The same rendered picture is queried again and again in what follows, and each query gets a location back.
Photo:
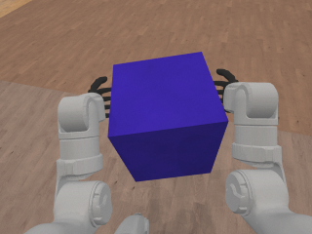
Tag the robot left hand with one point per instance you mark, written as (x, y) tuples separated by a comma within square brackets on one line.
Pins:
[(94, 89)]

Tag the right robot upper arm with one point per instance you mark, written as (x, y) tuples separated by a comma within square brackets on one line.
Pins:
[(261, 198)]

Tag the robot left thigh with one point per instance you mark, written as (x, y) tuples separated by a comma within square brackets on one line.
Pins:
[(134, 224)]

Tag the robot right hand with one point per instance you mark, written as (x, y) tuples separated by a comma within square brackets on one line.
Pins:
[(231, 79)]

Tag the left robot forearm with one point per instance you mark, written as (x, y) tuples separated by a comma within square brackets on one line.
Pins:
[(78, 134)]

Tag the left robot upper arm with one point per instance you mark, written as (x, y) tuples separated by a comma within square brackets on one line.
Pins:
[(81, 207)]

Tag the carton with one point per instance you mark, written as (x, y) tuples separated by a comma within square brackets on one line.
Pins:
[(166, 118)]

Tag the right robot forearm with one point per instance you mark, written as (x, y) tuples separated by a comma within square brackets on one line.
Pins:
[(255, 109)]

